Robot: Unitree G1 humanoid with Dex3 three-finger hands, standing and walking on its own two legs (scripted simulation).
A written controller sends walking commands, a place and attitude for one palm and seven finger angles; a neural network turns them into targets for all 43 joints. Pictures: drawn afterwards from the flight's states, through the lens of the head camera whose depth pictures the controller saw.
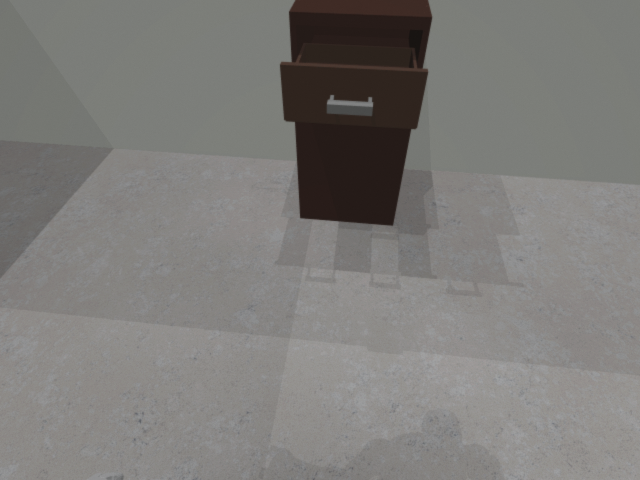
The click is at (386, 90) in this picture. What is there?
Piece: drawer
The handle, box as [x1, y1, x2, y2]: [327, 95, 372, 115]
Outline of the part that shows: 327,101 327,113 371,115 371,97 368,98 367,102 334,100 333,95 330,95 330,99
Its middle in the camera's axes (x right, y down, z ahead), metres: +0.08 -0.36 +1.03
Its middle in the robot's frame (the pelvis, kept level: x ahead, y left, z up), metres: +1.02 -0.02 -0.02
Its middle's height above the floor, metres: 0.75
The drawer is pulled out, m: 0.29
